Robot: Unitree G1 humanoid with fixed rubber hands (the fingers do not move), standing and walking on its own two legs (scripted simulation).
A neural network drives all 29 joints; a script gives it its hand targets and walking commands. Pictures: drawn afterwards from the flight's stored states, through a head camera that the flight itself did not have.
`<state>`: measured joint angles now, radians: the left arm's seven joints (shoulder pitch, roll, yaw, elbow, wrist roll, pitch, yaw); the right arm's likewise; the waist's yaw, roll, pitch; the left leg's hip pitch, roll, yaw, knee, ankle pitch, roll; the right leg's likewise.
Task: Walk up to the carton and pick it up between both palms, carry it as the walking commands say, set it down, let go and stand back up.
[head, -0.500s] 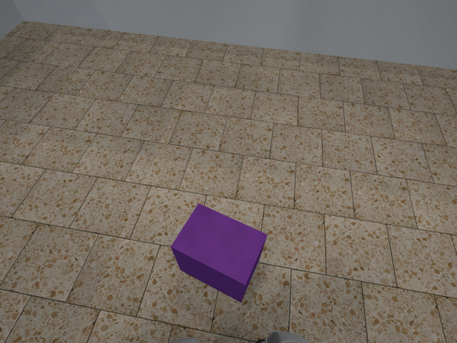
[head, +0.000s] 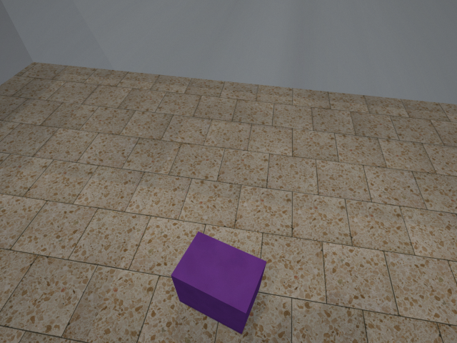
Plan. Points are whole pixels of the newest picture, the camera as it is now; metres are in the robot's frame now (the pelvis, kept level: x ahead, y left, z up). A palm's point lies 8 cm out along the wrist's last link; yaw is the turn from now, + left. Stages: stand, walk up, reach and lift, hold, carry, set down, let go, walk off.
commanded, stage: walk up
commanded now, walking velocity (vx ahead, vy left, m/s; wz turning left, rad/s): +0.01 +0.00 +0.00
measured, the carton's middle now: (220, 282) +0.46 +0.02 -0.64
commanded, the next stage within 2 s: none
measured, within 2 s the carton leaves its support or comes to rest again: neither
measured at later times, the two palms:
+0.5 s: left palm out of the picture -0.05 +0.17 -0.15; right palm out of the picture -0.04 -0.23 -0.15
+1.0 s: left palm out of the picture -0.09 +0.20 -0.12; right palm out of the picture +0.00 -0.26 -0.15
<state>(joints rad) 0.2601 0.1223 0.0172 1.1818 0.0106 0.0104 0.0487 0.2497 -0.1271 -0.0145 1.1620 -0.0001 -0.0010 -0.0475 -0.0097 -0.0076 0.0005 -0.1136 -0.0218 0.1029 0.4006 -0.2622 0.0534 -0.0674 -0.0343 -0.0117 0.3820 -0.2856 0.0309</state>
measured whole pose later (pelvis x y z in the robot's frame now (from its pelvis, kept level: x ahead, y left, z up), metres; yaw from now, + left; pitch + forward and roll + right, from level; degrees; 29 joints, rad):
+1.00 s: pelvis -0.02 -0.01 +0.00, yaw -7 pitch +1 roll +1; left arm 0.43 0.08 0.01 1.14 0.05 0.01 0.08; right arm 0.21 -0.23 -0.07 1.04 -0.07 0.05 -0.01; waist 0.08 0.06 0.04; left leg -0.48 0.04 0.03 1.03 -0.29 -0.08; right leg -0.18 0.01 0.12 0.39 -0.23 0.01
